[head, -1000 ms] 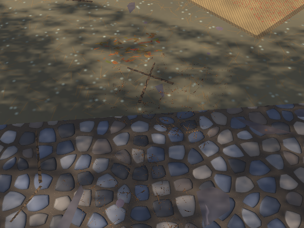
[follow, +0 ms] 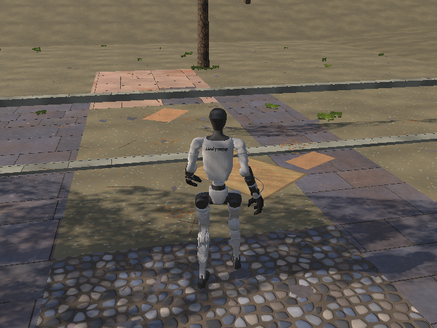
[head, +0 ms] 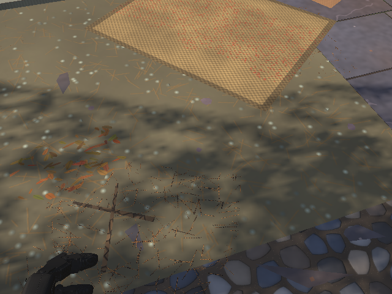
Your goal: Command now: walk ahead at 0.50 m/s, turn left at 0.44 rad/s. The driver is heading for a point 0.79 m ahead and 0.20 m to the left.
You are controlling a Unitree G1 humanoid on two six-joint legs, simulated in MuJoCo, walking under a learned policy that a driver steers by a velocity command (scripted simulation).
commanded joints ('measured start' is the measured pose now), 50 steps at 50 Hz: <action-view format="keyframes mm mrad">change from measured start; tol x32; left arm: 1 47 130 53 -51 -6 -24 6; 28 364 118 48 86 29 29 30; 50 -35 134 27 -26 -8 -11 -32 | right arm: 1 -48 -159 -39 -72 1 -3 -9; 23 -408 -72 -6 -291 -6 8 69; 28 -1 -328 -108 -211 -1 32 29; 50 -40 -192 -46 -98 -19 -7 1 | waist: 1 120 135 -39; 4 179 -311 -316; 23 181 -30 49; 29 27 245 -447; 50 49 119 29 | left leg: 1 -127 201 -226 -2 178 114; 6 -735 106 19 857 -175 -17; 26 -243 29 278 226 143 93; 29 546 426 -678 -6 -56 404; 37 -140 227 -148 -141 364 265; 50 122 313 -62 -48 438 152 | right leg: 1 270 11 -27 -72 -12 -36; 5 789 -415 638 -204 -490 -285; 21 483 -251 -183 -336 163 -182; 26 543 -245 -285 44 720 -120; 27 389 -209 -302 283 624 -84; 29 -234 45 -66 873 -574 -9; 30 -330 -15 6 894 -489 -29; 43 -13 -52 -66 127 201 31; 50 -98 -37 -76 22 -26 -89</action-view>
